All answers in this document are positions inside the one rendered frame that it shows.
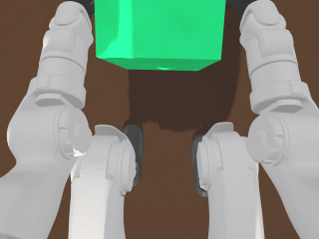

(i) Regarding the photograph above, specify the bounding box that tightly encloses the robot left upper arm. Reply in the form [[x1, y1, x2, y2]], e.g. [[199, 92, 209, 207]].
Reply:
[[0, 105, 93, 239]]

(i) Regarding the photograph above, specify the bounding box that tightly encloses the right robot hand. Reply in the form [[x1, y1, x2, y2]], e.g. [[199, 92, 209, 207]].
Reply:
[[225, 0, 257, 21]]

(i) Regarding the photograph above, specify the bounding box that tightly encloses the left robot hand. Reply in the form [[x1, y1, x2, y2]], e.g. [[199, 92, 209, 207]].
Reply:
[[65, 0, 95, 20]]

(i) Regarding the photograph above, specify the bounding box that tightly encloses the robot right upper arm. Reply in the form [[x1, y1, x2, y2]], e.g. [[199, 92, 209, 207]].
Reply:
[[245, 112, 319, 239]]

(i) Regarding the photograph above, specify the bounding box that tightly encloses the robot shin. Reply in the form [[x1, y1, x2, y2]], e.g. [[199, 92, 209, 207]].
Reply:
[[199, 121, 259, 191], [70, 124, 137, 182]]

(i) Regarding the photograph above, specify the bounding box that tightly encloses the left robot forearm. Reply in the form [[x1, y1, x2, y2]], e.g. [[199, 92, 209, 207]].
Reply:
[[7, 1, 94, 146]]

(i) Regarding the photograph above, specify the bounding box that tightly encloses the robot left shin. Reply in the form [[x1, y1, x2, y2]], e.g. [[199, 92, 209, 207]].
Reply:
[[70, 124, 137, 182]]

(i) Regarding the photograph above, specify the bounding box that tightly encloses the right robot forearm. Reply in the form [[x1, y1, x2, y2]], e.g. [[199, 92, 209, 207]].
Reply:
[[239, 0, 319, 117]]

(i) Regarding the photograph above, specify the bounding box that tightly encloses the robot right shin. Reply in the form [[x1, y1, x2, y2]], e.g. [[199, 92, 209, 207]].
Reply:
[[199, 121, 259, 191]]

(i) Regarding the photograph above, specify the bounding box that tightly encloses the carton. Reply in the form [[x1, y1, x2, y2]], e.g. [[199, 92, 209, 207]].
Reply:
[[94, 0, 226, 72]]

